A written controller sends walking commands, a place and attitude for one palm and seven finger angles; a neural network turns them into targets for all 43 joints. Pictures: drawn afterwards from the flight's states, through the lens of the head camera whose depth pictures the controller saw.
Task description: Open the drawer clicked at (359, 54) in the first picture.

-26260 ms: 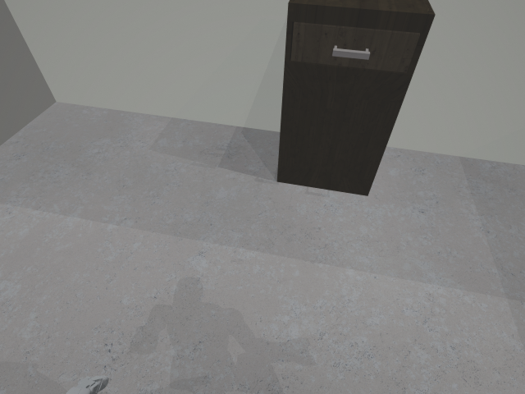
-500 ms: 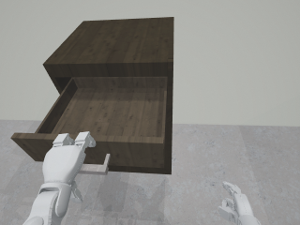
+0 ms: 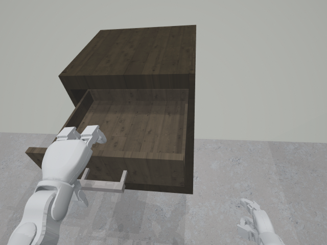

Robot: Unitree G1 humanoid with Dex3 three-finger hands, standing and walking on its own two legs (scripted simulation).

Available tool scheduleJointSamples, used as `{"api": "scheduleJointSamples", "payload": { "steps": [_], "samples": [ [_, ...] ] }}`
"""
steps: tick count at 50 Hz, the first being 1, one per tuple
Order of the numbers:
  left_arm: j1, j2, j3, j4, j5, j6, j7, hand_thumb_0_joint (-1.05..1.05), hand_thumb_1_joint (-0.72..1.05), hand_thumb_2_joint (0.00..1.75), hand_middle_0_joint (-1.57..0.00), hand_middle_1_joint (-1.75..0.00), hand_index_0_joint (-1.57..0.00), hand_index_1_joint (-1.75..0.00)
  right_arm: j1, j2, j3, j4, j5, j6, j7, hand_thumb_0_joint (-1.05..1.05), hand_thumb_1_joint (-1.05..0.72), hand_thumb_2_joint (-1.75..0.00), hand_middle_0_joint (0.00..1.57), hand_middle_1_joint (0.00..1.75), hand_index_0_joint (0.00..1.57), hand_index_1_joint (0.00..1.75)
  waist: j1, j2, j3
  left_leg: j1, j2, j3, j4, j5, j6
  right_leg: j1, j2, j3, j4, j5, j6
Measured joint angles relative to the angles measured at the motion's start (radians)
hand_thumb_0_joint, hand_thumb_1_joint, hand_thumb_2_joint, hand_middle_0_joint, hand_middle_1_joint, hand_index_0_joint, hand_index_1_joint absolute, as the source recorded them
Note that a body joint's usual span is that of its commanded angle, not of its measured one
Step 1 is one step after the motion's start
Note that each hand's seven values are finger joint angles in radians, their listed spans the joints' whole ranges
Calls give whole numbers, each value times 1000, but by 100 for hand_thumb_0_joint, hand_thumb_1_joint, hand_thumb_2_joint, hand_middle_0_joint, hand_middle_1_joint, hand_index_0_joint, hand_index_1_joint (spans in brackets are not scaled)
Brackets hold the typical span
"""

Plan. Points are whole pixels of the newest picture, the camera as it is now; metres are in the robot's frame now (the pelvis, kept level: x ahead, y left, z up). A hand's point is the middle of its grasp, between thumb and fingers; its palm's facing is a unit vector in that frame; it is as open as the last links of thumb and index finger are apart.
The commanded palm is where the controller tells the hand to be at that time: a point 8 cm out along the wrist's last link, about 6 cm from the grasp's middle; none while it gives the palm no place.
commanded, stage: lift the hand off the handle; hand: left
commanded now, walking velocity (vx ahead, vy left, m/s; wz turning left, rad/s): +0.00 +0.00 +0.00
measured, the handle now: (103, 179) +0.27 +0.23 -0.01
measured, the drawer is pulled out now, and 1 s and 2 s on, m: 0.30 0.30 0.30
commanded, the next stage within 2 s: draw the hand back to the body in 0.22 s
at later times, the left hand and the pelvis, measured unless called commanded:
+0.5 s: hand (77, 166) +0.23 +0.23 +0.13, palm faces +0.10 -0.08 -0.99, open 13.8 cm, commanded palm +0.20 +0.24 +0.18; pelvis -0.01 +0.00 +0.00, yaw +0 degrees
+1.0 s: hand (67, 170) +0.21 +0.24 +0.14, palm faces +0.22 -0.54 -0.82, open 13.8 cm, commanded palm +0.17 +0.26 +0.18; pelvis +0.00 +0.00 +0.00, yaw +0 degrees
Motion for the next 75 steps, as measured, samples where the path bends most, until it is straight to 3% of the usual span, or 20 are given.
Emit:
{"api": "scheduleJointSamples", "payload": {
  "steps": [13,18,25,34,40,47,49,50,52,54,57,60,68,75],
  "samples": [
    [-88,38,35,27,-55,52,-90,0,-49,30,-31,-120,-32,-120,-17,-5,16,-6,21,9,5,1,-91,-90,20,30,20,30,-12,11,15,29,-2,-1,-43,32,0,28,-2,-1,-39,28,2],
    [-73,29,23,34,-56,22,-113,0,-49,30,-31,-120,-32,-120,-8,-10,16,-15,17,-1,4,1,-91,-90,20,30,20,30,-14,4,24,22,-2,-1,-43,36,0,21,-2,-1,-39,33,1],
    [-28,48,50,7,-49,-54,-58,0,-49,30,-32,-120,-32,-120,12,-11,7,-1,11,-18,3,1,-91,-90,20,30,20,30,-5,-5,24,15,3,-3,-31,29,-3,18,3,-3,-35,30,-2],
    [-2,54,99,9,-75,-13,-64,0,-49,30,-32,-120,-32,-120,12,-16,2,-5,18,-20,1,1,-91,-90,20,30,20,30,-6,6,22,6,-1,-6,-29,30,0,10,-1,-6,-33,29,1],
    [48,65,90,-18,-76,-51,-80,0,-49,30,-32,-120,-32,-120,8,-15,8,-19,13,-26,-7,1,-91,-90,20,30,20,30,-9,2,25,4,-2,-5,-21,22,1,9,-2,-5,-26,23,2],
    [118,86,152,-72,-90,-82,-40,0,-49,30,-32,-120,-32,-120,16,-12,3,-30,10,-30,-3,1,-91,-90,20,30,20,30,-1,-7,16,-2,1,-4,-6,8,1,7,1,-4,-23,15,3],
    [132,29,210,-82,-421,-120,-24,0,-48,30,-32,-119,-32,-120,18,-8,1,-37,12,-66,-13,1,-91,-90,20,30,20,30,-13,-3,40,13,2,-9,0,2,3,30,2,-9,-28,14,4],
    [140,-11,235,-79,-550,-141,-10,0,-48,30,-31,-119,-32,-119,21,-1,3,-39,12,-92,-20,1,-91,-90,20,30,20,30,-20,-6,51,21,3,-9,2,-1,4,38,3,-9,-28,12,4],
    [164,-84,268,-84,-736,-165,9,0,-46,31,-31,-118,-32,-118,34,17,11,-46,10,-133,-36,1,-91,-90,20,30,20,30,-36,-23,64,37,5,-9,-2,-5,2,53,5,-9,-30,8,4],
    [183,-130,282,-98,-841,-182,26,0,-42,32,-31,-116,-31,-116,57,35,20,-45,5,-170,-52,1,-91,-90,20,30,20,30,-44,-47,66,51,7,-10,-8,-8,0,66,7,-10,-34,4,2],
    [201,-166,283,-124,-912,-201,49,0,-36,35,-30,-111,-31,-111,95,49,27,-35,-3,-213,-63,1,-91,-90,20,30,20,30,-48,-74,58,68,11,-14,-16,-13,-4,85,10,-15,-43,-2,-1],
    [214,-169,289,-155,-938,-214,62,0,-28,39,-30,-106,-30,-106,119,49,27,-19,-9,-243,-62,1,-90,-90,20,30,21,30,-53,-82,51,79,13,-17,-18,-21,-6,99,13,-18,-52,-7,-2],
    [255,-144,337,-171,-965,-233,54,0,-2,50,-27,-89,-28,-89,122,37,5,1,-6,-249,-50,1,-90,-90,20,30,21,30,-66,-65,44,74,14,-13,-23,-27,-4,93,13,-14,-58,-11,0],
    [314,-146,339,-174,-968,-225,45,0,22,60,-26,-74,-26,-74,112,33,-12,-1,-1,-240,-49,1,-90,-90,20,30,21,30,-64,-52,33,59,14,-12,-25,-26,-4,78,13,-14,-59,-11,1]
  ]
}}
